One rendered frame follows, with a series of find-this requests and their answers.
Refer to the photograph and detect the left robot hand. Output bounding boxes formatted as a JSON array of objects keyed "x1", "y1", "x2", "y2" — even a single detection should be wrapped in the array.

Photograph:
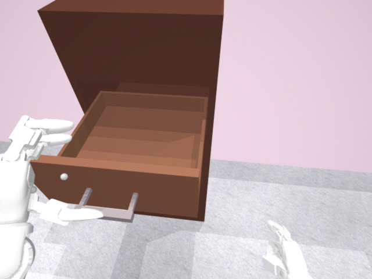
[{"x1": 0, "y1": 115, "x2": 103, "y2": 226}]

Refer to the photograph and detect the right robot hand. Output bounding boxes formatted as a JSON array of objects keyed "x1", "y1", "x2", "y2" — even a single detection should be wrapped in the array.
[{"x1": 263, "y1": 220, "x2": 308, "y2": 279}]

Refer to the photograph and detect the left robot forearm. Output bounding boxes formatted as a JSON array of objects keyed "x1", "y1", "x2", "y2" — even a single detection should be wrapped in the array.
[{"x1": 0, "y1": 223, "x2": 35, "y2": 279}]

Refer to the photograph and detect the handle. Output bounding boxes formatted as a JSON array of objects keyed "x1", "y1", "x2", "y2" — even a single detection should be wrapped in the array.
[{"x1": 74, "y1": 188, "x2": 138, "y2": 223}]

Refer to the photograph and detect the cabinet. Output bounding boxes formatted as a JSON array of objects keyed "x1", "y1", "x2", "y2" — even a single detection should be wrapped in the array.
[{"x1": 37, "y1": 0, "x2": 224, "y2": 221}]

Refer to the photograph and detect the drawer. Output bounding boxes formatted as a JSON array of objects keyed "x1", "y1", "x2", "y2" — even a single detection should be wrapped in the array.
[{"x1": 30, "y1": 91, "x2": 208, "y2": 217}]

